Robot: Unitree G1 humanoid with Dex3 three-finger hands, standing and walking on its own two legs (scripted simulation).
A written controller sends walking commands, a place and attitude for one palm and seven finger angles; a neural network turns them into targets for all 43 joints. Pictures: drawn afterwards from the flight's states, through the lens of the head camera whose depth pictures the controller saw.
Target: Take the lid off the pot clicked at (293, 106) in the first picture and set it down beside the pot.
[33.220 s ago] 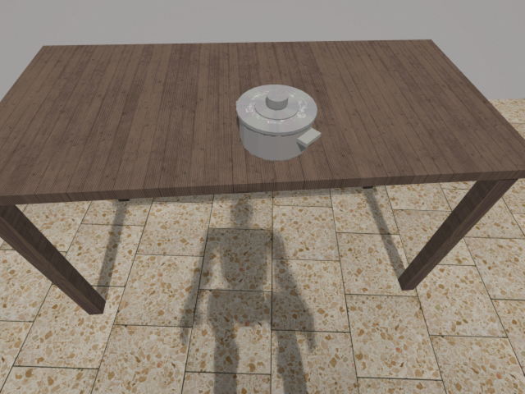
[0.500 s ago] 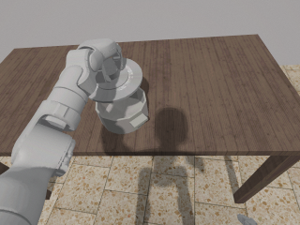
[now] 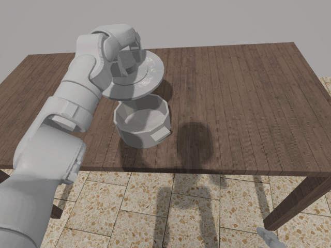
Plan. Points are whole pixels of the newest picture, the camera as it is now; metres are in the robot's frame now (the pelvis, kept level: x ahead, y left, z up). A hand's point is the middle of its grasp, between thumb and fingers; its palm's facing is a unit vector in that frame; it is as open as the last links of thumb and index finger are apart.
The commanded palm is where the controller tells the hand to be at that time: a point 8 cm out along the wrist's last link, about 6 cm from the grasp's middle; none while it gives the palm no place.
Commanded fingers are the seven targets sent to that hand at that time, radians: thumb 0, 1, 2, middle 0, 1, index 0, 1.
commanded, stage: lift the lid straight up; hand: left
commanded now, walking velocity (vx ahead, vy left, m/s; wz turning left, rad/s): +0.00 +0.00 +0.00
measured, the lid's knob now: (126, 65) +0.50 +0.08 +0.20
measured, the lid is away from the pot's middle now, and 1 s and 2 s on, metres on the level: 0.01 0.09 0.21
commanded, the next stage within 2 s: move the lid sideways beside the pot in 0.22 s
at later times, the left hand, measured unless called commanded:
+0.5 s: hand (120, 59) +0.48 +0.09 +0.23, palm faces -0.23 +0.00 -0.97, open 8.0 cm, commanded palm +0.47 +0.11 +0.30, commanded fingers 0.00 0.60 1.02 -0.91 -1.10 -0.82 -1.04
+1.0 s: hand (86, 65) +0.47 +0.17 +0.23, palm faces -0.26 -0.01 -0.97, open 8.0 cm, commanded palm +0.47 +0.18 +0.30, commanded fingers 0.00 0.60 1.02 -0.91 -1.10 -0.82 -1.04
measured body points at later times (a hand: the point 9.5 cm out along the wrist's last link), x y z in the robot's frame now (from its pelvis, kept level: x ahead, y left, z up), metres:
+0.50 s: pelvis +0.00 -0.01 +0.00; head +0.02 -0.05 +0.45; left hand +0.49 +0.09 +0.28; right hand +0.10 -0.27 -0.13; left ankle -0.02 +0.13 -0.74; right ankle +0.00 -0.17 -0.74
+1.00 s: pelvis +0.00 +0.00 +0.00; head +0.03 -0.03 +0.45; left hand +0.48 +0.17 +0.28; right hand +0.11 -0.27 -0.12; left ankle -0.02 +0.13 -0.74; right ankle +0.00 -0.17 -0.74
